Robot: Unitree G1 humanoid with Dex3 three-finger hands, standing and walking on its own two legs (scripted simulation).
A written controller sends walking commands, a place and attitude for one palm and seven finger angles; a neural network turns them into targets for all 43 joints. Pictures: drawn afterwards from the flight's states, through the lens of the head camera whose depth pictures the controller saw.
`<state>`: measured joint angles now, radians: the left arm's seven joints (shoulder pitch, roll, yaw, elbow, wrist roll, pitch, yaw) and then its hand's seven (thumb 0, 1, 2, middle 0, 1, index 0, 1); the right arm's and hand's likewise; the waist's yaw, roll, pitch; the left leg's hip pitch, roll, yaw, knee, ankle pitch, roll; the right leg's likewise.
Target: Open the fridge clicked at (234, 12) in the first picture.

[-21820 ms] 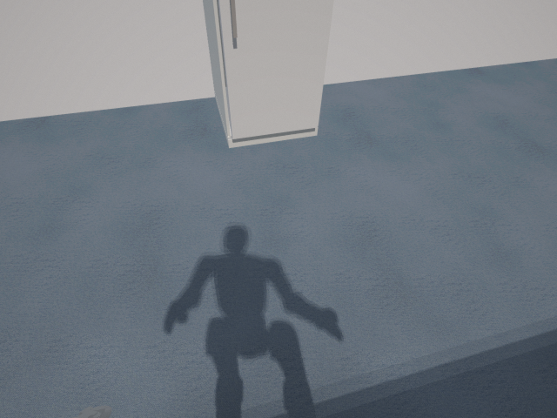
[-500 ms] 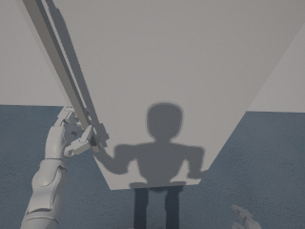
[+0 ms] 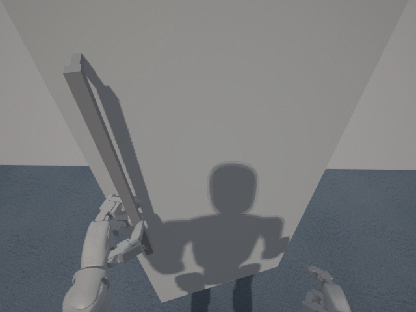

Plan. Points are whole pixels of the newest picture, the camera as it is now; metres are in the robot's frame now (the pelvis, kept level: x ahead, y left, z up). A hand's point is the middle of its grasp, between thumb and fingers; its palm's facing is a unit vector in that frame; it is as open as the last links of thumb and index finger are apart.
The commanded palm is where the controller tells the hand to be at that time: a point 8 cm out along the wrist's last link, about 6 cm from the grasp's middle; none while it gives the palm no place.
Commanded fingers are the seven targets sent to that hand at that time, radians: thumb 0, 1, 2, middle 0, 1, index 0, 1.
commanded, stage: walk backward, drawing the door open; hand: left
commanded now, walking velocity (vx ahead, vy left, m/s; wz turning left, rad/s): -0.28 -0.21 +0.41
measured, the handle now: (125, 186) +0.30 +0.16 +0.13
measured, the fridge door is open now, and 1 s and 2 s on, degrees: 17 36 74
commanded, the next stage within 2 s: stop walking and hold the door back in 1.62 s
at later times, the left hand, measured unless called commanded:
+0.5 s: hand (150, 264) +0.20 +0.11 +0.05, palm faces +0.29 -0.93 -0.24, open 6.5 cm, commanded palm +0.15 +0.15 +0.05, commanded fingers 0.00 0.90 0.90 -0.45 -1.40 -0.45 -1.40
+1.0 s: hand out of the picture +0.13 +0.03 +0.04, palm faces +0.66 -0.67 -0.33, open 6.9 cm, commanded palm +0.07 +0.04 +0.04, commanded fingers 0.00 0.90 0.90 -0.45 -1.40 -0.45 -1.40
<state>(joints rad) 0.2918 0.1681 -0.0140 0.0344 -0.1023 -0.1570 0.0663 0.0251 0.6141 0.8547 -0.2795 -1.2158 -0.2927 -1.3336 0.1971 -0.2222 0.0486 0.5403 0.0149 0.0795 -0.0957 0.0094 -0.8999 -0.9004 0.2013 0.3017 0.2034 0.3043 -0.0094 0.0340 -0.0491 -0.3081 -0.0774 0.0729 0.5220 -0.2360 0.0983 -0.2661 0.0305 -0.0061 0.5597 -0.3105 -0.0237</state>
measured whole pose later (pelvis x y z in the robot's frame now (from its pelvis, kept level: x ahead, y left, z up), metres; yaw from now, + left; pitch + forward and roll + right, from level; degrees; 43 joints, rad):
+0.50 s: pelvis -0.04 -0.09 +0.00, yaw +6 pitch +2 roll +2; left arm 0.21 0.20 0.09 0.11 -0.07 -0.10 0.11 0.02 0.66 0.89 -0.23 -1.17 -0.24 -1.34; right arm 0.21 -0.21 -0.02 0.65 -0.01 0.02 -0.07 0.01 -0.90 -0.90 0.20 0.30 0.20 0.30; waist -0.03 0.05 -0.03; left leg -0.35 -0.03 -0.06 0.39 -0.08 -0.01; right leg -0.30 0.11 -0.09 0.47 -0.21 -0.06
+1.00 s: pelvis -0.02 -0.31 -0.02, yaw +28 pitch -2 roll +2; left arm 0.12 0.27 0.26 0.09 -0.06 -0.12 0.08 0.01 0.67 0.99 -0.21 -1.16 -0.16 -1.26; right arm 0.19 -0.21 -0.05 0.66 -0.03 -0.11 -0.10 0.01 -0.90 -0.90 0.20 0.30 0.20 0.30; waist -0.06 0.02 0.15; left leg -0.31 0.09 0.06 0.62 -0.26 -0.01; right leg -0.55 0.07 -0.11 1.26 -0.42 0.08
